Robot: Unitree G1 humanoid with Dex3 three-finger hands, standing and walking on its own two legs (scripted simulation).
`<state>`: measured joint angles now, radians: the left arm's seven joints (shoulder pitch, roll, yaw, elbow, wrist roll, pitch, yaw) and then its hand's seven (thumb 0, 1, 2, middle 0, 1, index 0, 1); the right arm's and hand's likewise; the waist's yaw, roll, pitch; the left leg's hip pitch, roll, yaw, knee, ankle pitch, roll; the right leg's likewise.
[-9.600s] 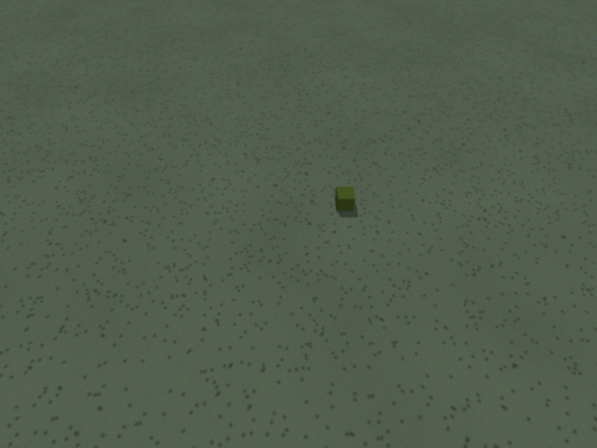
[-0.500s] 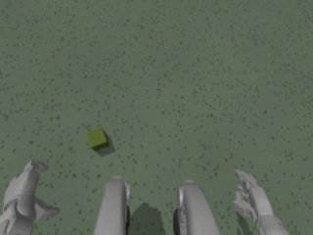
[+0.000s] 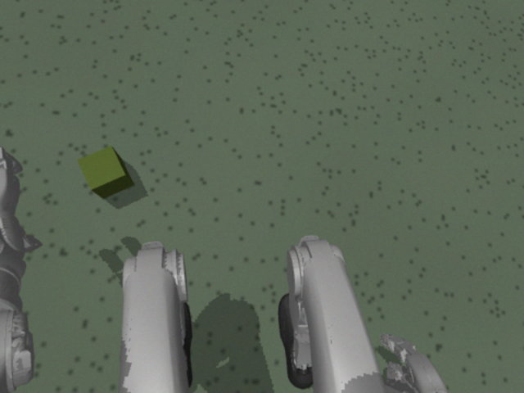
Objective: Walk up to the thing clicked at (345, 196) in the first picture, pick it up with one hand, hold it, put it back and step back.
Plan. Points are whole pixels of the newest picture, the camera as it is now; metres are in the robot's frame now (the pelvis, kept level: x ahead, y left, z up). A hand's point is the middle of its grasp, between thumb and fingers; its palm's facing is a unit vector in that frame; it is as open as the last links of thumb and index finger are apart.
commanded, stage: rise first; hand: left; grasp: from above
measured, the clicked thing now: (107, 173) +0.53 +0.32 -0.37
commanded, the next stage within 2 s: none
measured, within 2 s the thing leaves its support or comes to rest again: neither
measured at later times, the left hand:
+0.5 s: hand (47, 193) +0.43 +0.36 -0.21, palm faces -0.35 -0.23 -0.91, open 13.9 cm
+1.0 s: hand (60, 187) +0.46 +0.36 -0.24, palm faces -0.35 -0.24 -0.91, open 14.1 cm
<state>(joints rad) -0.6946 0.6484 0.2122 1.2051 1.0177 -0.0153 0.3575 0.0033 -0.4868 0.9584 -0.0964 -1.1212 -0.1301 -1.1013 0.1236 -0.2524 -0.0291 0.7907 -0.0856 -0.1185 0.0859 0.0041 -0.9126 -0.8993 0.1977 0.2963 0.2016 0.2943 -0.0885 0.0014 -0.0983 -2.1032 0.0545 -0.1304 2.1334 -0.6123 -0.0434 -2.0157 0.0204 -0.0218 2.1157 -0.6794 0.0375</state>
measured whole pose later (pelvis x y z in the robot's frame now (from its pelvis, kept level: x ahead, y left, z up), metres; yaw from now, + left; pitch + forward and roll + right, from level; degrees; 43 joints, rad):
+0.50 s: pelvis +0.01 +0.01 -0.05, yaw -2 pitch +34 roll -7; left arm -0.92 0.74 0.25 1.46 1.05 0.02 0.40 0.00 -0.52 0.97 -0.10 -1.06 -0.12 -1.05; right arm 0.12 -0.25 0.03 0.81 -0.13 -0.14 0.15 0.00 -0.91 -0.90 0.20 0.30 0.20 0.29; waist -0.17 -0.02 -0.06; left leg -2.27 0.05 -0.16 2.31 -0.64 -0.03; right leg -2.16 0.04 -0.02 2.27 -0.71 0.05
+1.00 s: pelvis +0.01 +0.00 -0.08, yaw -4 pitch +33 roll -8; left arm -0.94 0.81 0.29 1.47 1.07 -0.03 0.40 0.00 -0.55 0.98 -0.09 -1.06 -0.11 -1.05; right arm 0.11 -0.28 0.06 0.78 -0.15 -0.12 0.20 0.00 -0.92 -0.90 0.20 0.30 0.20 0.29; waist -0.19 -0.03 0.00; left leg -2.33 0.05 -0.20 2.41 -0.68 -0.05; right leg -2.22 0.05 -0.05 2.36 -0.73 0.06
